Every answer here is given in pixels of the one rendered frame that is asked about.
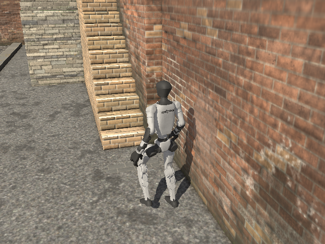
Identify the robot right forearm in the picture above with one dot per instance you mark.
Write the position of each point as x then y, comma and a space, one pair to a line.
178, 129

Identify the robot head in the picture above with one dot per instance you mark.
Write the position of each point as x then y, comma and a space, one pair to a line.
163, 89

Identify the left robot upper arm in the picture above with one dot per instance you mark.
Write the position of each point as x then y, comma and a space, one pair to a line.
150, 111

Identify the robot left hand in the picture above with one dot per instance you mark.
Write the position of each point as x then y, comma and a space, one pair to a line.
135, 157

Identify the robot right hand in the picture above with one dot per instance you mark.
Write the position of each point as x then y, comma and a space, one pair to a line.
172, 134

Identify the right robot shin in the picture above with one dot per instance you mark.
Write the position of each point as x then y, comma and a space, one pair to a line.
171, 185

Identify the right robot upper arm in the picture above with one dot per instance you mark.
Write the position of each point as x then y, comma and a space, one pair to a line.
178, 111

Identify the robot left forearm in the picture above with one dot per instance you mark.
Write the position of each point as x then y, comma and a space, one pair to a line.
144, 142

